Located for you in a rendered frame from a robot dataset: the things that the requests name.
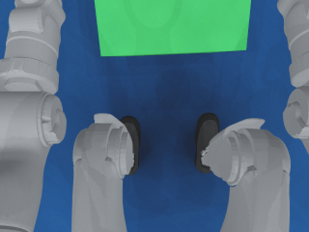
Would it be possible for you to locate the robot left forearm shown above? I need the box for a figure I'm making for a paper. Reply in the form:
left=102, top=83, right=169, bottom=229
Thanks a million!
left=0, top=0, right=66, bottom=95

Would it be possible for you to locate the carton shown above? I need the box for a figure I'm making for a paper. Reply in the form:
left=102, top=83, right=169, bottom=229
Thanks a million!
left=95, top=0, right=251, bottom=57

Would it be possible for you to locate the right robot thigh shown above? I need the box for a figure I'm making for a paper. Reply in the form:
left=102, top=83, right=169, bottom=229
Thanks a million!
left=217, top=128, right=290, bottom=232

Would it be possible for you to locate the robot left upper arm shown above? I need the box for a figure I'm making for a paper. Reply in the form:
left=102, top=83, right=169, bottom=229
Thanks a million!
left=0, top=91, right=67, bottom=232

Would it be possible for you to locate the robot right forearm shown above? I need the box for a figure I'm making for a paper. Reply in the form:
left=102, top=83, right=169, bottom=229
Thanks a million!
left=276, top=0, right=309, bottom=88

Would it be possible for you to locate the robot right shin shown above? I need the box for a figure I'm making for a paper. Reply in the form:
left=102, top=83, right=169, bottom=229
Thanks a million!
left=201, top=118, right=291, bottom=178

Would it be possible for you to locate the robot right upper arm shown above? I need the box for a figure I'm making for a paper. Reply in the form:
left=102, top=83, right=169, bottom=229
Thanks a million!
left=283, top=82, right=309, bottom=155

